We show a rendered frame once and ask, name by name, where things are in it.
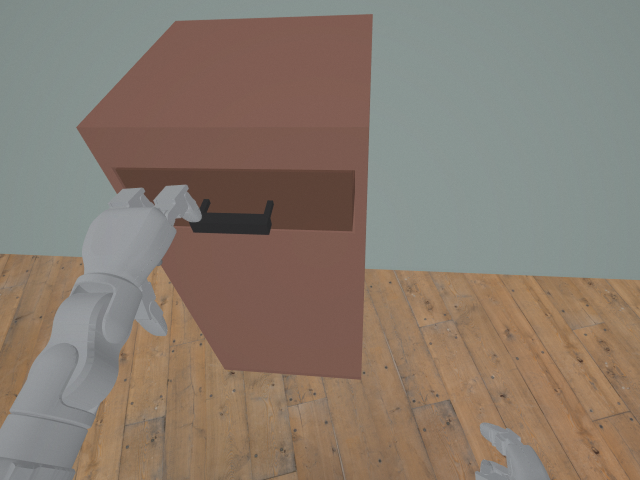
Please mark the robot left forearm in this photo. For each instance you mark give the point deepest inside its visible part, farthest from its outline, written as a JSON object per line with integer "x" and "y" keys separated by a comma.
{"x": 68, "y": 380}

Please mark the right robot hand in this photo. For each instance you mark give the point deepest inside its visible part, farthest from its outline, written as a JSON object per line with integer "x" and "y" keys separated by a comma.
{"x": 522, "y": 461}

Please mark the handle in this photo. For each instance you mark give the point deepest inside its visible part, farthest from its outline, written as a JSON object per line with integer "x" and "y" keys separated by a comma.
{"x": 233, "y": 223}

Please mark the cabinet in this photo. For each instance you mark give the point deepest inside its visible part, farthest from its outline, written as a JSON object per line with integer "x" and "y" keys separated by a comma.
{"x": 256, "y": 93}

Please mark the drawer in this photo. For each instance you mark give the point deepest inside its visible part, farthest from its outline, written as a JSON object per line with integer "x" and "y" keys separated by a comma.
{"x": 303, "y": 199}

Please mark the left robot hand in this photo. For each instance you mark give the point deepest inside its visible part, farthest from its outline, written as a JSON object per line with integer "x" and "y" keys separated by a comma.
{"x": 132, "y": 236}

